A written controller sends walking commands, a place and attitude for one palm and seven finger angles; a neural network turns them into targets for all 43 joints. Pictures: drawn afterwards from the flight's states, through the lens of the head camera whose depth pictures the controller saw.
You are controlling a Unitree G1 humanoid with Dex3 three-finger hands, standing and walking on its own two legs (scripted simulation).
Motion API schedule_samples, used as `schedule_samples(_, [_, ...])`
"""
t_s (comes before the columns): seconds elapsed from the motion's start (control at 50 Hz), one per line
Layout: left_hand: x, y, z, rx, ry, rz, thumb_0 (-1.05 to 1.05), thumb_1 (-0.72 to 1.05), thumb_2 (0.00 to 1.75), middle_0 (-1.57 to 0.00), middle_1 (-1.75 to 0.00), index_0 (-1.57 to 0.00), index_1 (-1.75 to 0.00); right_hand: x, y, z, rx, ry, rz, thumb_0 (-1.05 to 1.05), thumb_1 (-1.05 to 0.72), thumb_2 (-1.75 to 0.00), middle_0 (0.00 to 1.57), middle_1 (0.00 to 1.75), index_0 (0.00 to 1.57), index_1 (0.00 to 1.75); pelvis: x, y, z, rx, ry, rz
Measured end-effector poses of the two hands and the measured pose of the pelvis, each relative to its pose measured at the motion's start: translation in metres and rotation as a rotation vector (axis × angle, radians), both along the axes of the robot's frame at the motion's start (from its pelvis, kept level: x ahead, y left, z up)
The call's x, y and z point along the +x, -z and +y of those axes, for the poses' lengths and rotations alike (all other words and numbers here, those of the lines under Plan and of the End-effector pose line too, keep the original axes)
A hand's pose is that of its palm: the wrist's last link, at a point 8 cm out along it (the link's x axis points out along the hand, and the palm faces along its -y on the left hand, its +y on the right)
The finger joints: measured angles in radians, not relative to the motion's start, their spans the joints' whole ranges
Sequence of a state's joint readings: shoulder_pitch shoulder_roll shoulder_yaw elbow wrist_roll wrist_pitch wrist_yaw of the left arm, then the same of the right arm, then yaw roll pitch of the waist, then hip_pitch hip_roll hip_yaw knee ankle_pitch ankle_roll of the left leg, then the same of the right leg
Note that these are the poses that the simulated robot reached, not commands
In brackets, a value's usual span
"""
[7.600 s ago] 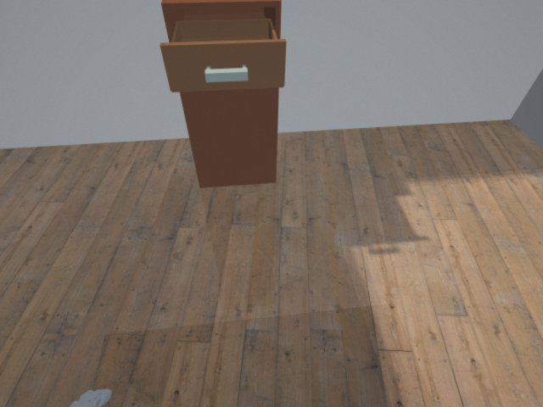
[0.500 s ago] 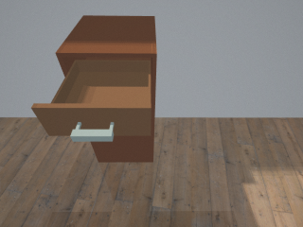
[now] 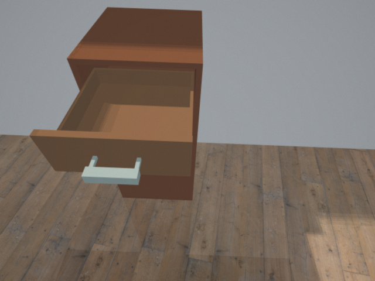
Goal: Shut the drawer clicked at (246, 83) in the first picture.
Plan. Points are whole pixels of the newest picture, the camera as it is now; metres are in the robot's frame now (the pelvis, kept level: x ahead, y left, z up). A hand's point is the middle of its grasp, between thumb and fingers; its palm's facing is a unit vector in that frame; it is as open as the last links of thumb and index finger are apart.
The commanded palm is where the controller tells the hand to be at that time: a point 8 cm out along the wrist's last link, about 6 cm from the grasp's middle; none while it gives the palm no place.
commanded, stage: shuffle to correct the standing spot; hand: left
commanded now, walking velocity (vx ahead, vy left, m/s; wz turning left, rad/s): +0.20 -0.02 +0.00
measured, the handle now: (114, 167) +0.35 +0.20 +0.03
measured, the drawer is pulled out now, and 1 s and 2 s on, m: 0.30 0.30 0.30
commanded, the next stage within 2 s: come to a stop and stand still in 0.08 s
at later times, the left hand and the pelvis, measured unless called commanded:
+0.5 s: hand out of the picture +0.13 +0.19 -0.16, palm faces +0.05 -0.97 -0.22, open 7.3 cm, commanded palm none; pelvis +0.08 +0.00 +0.01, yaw +1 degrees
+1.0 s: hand out of the picture +0.06 +0.17 -0.16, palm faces +0.11 -0.97 -0.23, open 7.4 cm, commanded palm none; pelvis +0.04 -0.02 +0.01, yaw +1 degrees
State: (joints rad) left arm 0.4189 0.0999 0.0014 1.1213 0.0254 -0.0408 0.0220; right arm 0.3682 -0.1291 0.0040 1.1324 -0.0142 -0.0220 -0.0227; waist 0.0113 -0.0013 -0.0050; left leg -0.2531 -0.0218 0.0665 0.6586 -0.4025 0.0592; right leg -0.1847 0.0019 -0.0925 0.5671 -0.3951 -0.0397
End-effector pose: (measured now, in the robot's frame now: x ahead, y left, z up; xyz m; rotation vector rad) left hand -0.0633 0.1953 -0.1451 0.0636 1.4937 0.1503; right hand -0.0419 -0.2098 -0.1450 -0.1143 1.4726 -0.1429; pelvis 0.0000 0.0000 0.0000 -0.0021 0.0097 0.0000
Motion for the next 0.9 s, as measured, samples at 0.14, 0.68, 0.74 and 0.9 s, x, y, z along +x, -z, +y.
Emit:
schedule_samples(0.14, [-0.005,0.002,0.0,-0.029,-0.067,0.069,0.0,0.91,0.9,-0.2,-0.3,-0.2,-0.3,0.091,-0.012,-0.008,-0.059,-0.084,-0.092,0.03,-0.94,-0.9,0.2,0.3,0.2,0.3,0.032,-0.001,0.009,-0.002,-0.025,-0.006])
schedule_samples(0.68, [0.208,-0.025,0.009,0.148,0.101,-0.275,0.01,0.92,0.9,-0.2,-0.3,-0.19,-0.3,0.143,0.009,-0.054,-0.009,0.003,-0.111,0.01,-0.92,-0.9,0.2,0.3,0.2,0.3,0.076,0.0,-0.035,0.037,-0.017,-0.014])
schedule_samples(0.74, [0.202,-0.029,-0.002,0.133,0.085,-0.287,0.01,0.91,0.9,-0.2,-0.3,-0.2,-0.3,0.142,0.002,-0.062,-0.01,-0.011,-0.11,0.0,-0.91,-0.9,0.2,0.3,0.2,0.3,0.071,-0.006,-0.039,0.047,-0.022,-0.013])
schedule_samples(0.9, [0.158,-0.03,0.005,0.133,0.018,-0.272,0.0,0.92,0.9,-0.21,-0.3,-0.2,-0.3,0.149,-0.017,-0.068,-0.033,-0.08,-0.157,0.0,-0.91,-0.9,0.2,0.3,0.2,0.3,0.052,-0.013,-0.039,0.064,-0.031,-0.008])
